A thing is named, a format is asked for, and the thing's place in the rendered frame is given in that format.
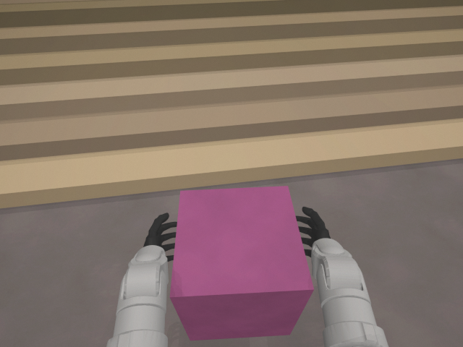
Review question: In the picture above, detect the robot left hand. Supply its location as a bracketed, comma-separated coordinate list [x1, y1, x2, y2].
[143, 213, 177, 262]

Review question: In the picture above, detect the robot left forearm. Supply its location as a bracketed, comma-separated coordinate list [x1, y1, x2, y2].
[106, 245, 169, 347]

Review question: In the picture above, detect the carton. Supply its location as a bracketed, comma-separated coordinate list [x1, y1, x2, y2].
[170, 186, 314, 340]

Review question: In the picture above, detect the robot right hand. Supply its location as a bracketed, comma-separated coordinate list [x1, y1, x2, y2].
[296, 207, 331, 257]

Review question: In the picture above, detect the robot right forearm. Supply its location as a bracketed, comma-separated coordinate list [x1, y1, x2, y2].
[311, 238, 388, 347]

